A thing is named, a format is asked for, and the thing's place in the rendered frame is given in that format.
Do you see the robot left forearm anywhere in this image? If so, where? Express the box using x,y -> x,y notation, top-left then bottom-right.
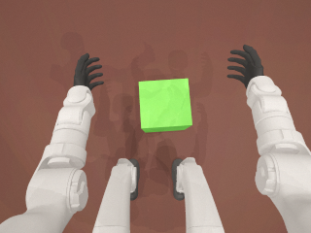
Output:
25,85 -> 96,208

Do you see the robot left upper arm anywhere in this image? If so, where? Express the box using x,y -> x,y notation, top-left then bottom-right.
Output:
0,167 -> 88,233

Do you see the robot right hand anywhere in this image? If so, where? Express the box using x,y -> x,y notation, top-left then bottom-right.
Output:
227,45 -> 264,88

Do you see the robot left hand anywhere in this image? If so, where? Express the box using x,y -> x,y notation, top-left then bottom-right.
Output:
73,53 -> 104,91

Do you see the right robot shin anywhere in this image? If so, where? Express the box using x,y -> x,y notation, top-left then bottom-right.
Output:
176,157 -> 202,193

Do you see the robot left thigh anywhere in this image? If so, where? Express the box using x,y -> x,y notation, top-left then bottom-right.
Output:
92,163 -> 137,233

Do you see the robot right upper arm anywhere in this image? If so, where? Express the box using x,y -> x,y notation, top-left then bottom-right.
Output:
255,152 -> 311,233

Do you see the robot right forearm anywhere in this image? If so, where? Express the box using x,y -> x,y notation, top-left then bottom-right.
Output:
246,76 -> 311,156

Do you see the carton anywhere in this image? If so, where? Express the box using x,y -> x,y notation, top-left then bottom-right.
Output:
138,79 -> 192,133

